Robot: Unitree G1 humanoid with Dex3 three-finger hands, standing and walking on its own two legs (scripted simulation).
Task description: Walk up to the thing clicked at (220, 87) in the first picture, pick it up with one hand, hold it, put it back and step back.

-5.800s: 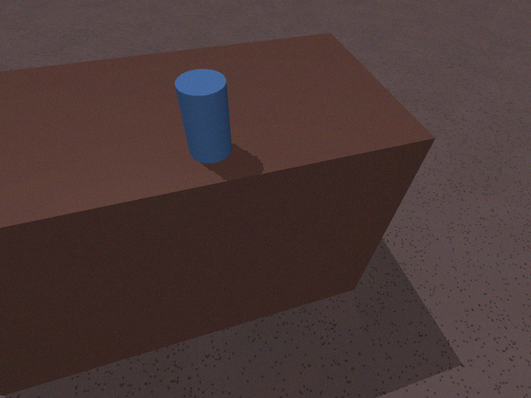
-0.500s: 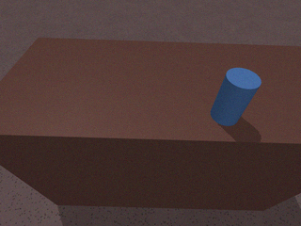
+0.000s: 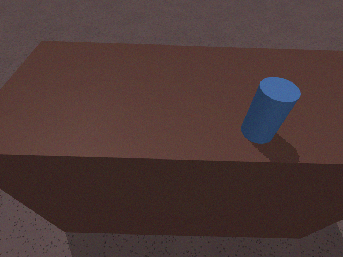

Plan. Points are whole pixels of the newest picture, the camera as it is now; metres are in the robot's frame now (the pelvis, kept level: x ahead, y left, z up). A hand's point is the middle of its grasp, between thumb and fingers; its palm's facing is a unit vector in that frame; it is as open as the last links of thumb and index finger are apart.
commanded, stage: stand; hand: right
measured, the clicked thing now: (267, 112) +0.43 -0.24 +0.10
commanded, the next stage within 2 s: rise first in 0.16 s
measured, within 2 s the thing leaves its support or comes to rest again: neither
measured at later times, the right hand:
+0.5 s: hand (266, 241) +0.17 -0.24 -0.12, palm faces +0.19 +0.93 -0.31, open 10.9 cm
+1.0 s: hand (304, 214) +0.19 -0.27 +0.03, palm faces +0.35 +0.86 -0.38, open 17.4 cm
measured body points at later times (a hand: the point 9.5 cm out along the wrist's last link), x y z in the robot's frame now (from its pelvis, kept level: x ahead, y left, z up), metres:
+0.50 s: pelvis -0.01 +0.00 -0.01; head +0.03 +0.00 +0.44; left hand +0.17 +0.28 -0.11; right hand +0.16 -0.29 -0.10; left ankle +0.01 +0.14 -0.75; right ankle -0.02 -0.14 -0.75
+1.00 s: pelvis +0.02 +0.00 -0.01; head +0.01 +0.02 +0.44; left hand +0.19 +0.25 -0.09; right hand +0.17 -0.31 +0.06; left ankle +0.01 +0.14 -0.75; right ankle -0.02 -0.14 -0.75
